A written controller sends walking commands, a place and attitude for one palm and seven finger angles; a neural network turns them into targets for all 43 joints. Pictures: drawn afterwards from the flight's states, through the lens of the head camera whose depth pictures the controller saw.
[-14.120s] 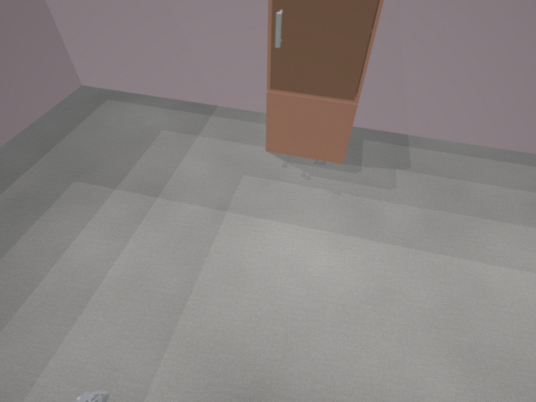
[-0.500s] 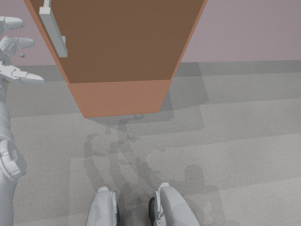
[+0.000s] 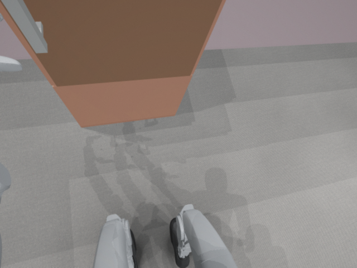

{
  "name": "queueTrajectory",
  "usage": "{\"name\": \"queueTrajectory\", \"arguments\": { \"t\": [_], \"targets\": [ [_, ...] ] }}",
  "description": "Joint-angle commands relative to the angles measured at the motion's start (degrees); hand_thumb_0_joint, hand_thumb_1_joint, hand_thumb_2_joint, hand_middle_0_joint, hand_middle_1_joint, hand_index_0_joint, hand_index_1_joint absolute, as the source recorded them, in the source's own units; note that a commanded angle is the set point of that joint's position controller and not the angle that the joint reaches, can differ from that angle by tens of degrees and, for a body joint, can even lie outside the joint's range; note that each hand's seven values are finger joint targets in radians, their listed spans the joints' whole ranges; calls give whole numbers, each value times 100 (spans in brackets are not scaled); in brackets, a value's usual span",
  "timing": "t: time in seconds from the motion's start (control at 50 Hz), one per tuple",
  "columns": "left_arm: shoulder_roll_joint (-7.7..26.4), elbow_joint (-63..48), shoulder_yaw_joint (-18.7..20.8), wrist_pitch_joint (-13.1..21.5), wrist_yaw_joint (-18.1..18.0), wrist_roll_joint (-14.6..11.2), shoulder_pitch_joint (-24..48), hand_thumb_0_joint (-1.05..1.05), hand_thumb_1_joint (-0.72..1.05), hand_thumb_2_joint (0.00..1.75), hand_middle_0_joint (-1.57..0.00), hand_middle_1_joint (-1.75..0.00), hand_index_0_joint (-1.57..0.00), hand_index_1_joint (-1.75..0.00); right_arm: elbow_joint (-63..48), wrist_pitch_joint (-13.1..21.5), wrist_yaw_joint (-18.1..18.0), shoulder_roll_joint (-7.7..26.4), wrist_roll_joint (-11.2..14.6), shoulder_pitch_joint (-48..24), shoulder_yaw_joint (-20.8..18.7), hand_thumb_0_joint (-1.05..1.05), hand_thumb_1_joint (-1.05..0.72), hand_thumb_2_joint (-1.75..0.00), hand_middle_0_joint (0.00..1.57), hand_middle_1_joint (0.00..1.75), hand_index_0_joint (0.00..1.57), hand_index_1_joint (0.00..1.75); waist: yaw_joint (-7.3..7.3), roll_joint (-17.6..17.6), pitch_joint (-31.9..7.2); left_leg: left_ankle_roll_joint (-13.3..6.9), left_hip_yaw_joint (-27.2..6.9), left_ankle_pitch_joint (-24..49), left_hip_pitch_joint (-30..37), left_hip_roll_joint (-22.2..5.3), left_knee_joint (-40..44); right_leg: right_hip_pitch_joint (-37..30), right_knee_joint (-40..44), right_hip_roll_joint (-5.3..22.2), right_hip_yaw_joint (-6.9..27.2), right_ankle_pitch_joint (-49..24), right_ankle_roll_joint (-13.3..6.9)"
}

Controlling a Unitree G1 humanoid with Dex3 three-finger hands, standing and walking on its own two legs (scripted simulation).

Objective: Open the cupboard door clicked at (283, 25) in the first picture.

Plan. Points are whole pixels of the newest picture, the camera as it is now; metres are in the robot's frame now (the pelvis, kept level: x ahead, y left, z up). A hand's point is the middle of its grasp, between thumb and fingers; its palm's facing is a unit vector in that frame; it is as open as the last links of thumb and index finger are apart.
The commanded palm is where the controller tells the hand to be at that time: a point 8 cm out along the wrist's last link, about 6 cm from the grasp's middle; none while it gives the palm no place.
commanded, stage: move the hooked fingers beside the handle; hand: left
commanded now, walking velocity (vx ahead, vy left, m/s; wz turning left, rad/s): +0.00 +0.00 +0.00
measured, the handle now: (25, 11) +0.60 +0.22 +0.07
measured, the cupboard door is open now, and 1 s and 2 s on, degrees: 0 0 0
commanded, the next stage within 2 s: slide the fingers in behind the handle in 0.52 s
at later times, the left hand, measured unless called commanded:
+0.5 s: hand out of the picture +0.54 +0.27 +0.07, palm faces +0.08 -1.00 -0.01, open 14.0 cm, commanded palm +0.53 +0.30 +0.07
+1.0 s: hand out of the picture +0.55 +0.26 +0.07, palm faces +0.08 -1.00 +0.00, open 14.0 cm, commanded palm +0.54 +0.27 +0.07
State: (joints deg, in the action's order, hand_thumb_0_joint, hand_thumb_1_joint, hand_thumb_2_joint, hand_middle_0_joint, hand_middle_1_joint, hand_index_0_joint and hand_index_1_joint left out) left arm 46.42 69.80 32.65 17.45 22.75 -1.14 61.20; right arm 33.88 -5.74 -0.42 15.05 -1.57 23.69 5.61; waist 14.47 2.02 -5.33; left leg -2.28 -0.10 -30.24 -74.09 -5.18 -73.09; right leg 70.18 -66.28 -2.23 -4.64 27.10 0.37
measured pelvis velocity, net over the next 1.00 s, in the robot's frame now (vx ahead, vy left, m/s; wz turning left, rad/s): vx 0.00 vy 0.00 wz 0.02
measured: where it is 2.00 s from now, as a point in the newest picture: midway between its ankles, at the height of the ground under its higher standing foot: (155, 256)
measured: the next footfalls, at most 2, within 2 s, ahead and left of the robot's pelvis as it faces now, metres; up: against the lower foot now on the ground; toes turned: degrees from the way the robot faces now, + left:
none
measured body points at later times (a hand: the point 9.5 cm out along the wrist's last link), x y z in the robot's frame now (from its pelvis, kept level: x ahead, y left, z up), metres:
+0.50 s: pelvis +0.01 +0.00 +0.01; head +0.19 +0.05 +0.41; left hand +0.53 +0.32 +0.07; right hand +0.01 -0.27 -0.09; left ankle +0.02 +0.09 -0.62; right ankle +0.03 -0.13 -0.62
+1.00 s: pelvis +0.00 +0.00 +0.00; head +0.18 +0.05 +0.41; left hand +0.54 +0.31 +0.07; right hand -0.01 -0.27 -0.09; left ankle +0.02 +0.09 -0.62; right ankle +0.03 -0.13 -0.62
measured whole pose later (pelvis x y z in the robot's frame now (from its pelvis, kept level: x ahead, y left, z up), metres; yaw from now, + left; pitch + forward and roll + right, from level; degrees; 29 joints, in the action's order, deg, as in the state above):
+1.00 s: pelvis +0.00 +0.00 +0.00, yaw +1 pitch +30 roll -6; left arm 42.1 71.0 28.3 19.8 19.3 -2.4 61.4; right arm 34.6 -5.2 -0.2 15.4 -1.6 22.1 4.8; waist 14.0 1.7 -6.1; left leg -1.9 -1.1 -30.3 -72.9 -4.8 -73.2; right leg 68.7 -66.4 -2.0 -5.4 27.5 0.0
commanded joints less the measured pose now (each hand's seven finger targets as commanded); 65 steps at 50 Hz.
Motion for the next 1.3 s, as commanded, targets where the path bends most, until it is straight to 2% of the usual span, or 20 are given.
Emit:
{"name": "queueTrajectory", "arguments": {
  "t": [0.0,0.06,0.14,0.22,0.32,0.4,0.5,0.56,0.6,0.64,0.66,0.72,0.82,0.9,0.94,0.98,1.02,1.12,1.16,1.28],
  "targets": [
    [1634,-1386,8,396,-62,-206,2302,0,-50,30,-30,-120,-30,-120,-25,58,-58,1300,-7,1223,-533,0,-90,-90,20,30,20,30,-108,1597,-3562,83,-645,3189,3756,91,779,-1051,698,-163,69,-1690,-141],
    [1660,-1308,-11,409,-56,-207,2267,0,-50,30,-30,-120,-30,-120,3,57,-80,1313,-2,1231,-521,0,-90,-90,20,30,20,30,-99,1584,-3387,72,-638,3145,3720,100,821,-1047,732,-159,79,-1653,-163],
    [1195,-1049,-330,409,-68,-244,2180,0,-50,30,-30,-120,-30,-120,35,47,-73,1284,-5,1197,-528,0,-90,-90,20,30,20,30,-10,1500,-3034,93,-649,3069,3731,101,877,-878,809,-162,38,-1546,-164],
    [982,-1069,-432,487,-114,-255,2183,0,-50,30,-30,-120,-30,-120,14,37,-61,1277,-28,1176,-551,0,-90,-90,20,30,20,30,-27,1567,-3132,132,-695,3292,3933,102,867,-760,766,-149,14,-1573,-182],
    [1054,-924,-388,548,-199,-214,2124,0,-50,30,-30,-120,-30,-120,-49,-10,-57,1282,-14,1092,-529,0,-90,-90,20,30,20,30,-45,1387,-2946,125,-656,3110,3684,122,862,-830,732,-142,29,-1525,-176],
    [1310,-1321,-194,705,-258,-199,2300,0,-50,30,-30,-120,-30,-120,-98,1,-52,1281,-22,1046,-546,0,-90,-90,20,30,20,30,-140,1611,-3434,135,-634,3229,3849,136,799,-1005,667,-139,73,-1633,-184],
    [1377,-981,-210,629,-226,-191,2308,0,-50,30,-30,-120,-30,-120,-66,-5,-84,1288,17,993,-503,0,-90,-90,20,30,20,30,-28,1307,-3151,68,-571,2861,3421,141,755,-1091,693,-148,109,-1582,-150],
    [1393,-1179,-239,640,-180,-183,2405,0,-50,30,-30,-120,-30,-120,-83,14,-86,1274,12,1008,-500,0,-90,-90,20,30,20,30,-74,1584,-3379,73,-578,2943,3564,153,735,-1090,650,-144,126,-1628,-179],
    [1592,-1091,-60,621,-141,-223,2267,0,-50,30,-30,-120,-30,-120,-72,20,-93,1297,8,1027,-498,0,-90,-90,20,30,20,30,-112,1446,-3473,73,-568,2989,3456,156,711,-1256,649,-148,128,-1722,-159],
    [1282,-1078,-286,576,-85,-265,2250,0,-50,30,-30,-120,-30,-120,-58,22,-91,1272,19,1024,-499,0,-90,-90,20,30,20,30,-42,1318,-3382,45,-546,2922,3374,155,712,-1272,675,-152,134,-1750,-143],
    [1119,-1139,-379,589,-52,-303,2230,0,-50,30,-30,-120,-30,-120,-55,41,-75,1249,24,1037,-507,0,-90,-90,20,30,20,30,-69,1547,-3416,60,-566,3027,3548,154,721,-1163,665,-153,128,-1767,-171],
    [969,-848,-502,449,-75,-325,2304,0,-50,30,-30,-120,-30,-120,-9,33,-97,1263,41,1028,-492,0,-90,-90,20,30,20,30,58,1178,-3043,28,-546,2613,3198,148,744,-1083,740,-164,116,-1528,-133],
    [1345,-1005,-269,533,-245,-212,2462,0,-50,30,-30,-120,-30,-120,-25,88,-103,1264,2,1058,-477,0,-90,-90,20,30,20,30,-27,1327,-3228,23,-511,2479,3057,168,698,-1168,683,-146,153,-1436,-149],
    [1179,-1204,-304,632,-327,-204,2422,0,-50,30,-30,-120,-30,-120,-9,93,-54,1260,-20,1091,-523,0,-90,-90,20,30,20,30,-66,1542,-3478,77,-590,2851,3500,149,711,-1040,636,-150,114,-1561,-174],
    [935,-1084,-483,564,-358,-207,2458,0,-50,30,-30,-120,-30,-120,13,89,-37,1244,-12,1070,-515,0,-90,-90,20,30,20,30,-9,1507,-3261,81,-603,2643,3460,145,770,-942,678,-150,84,-1402,-169],
    [1074,-1298,-376,588,-409,-188,2582,0,-50,30,-30,-120,-30,-120,25,87,-42,1273,-32,1110,-536,0,-90,-90,20,30,20,30,-39,1627,-3461,87,-623,2797,3651,131,771,-927,662,-142,88,-1467,-176],
    [679,-1329,-649,574,-442,-169,2562,0,-50,30,-30,-120,-30,-120,42,92,-11,1224,-34,1081,-545,0,-90,-90,20,30,20,30,-7,1714,-3430,110,-635,2813,3780,149,801,-831,697,-140,73,-1435,-180],
    [373,-1147,-743,575,-554,-252,2624,0,-50,30,-30,-120,-30,-120,141,106,-14,1228,-54,1124,-571,0,-90,-90,20,30,20,30,97,1391,-3211,106,-674,2650,3703,147,844,-766,759,-141,49,-1351,-176],
    [559,-1168,-545,624,-642,-243,2594,0,-50,30,-30,-120,-30,-120,132,117,-11,1229,-71,1164,-568,0,-90,-90,20,30,20,30,16,1413,-3257,96,-655,2740,3679,165,851,-875,736,-143,62,-1418,-190],
    [242,-1292,-744,788,-797,-165,2619,0,-50,30,-30,-120,-30,-120,121,119,53,1176,-98,1135,-601,0,-90,-90,20,30,20,30,30,1442,-3356,117,-642,2847,3783,169,832,-909,723,-141,69,-1504,-189]
  ]
}}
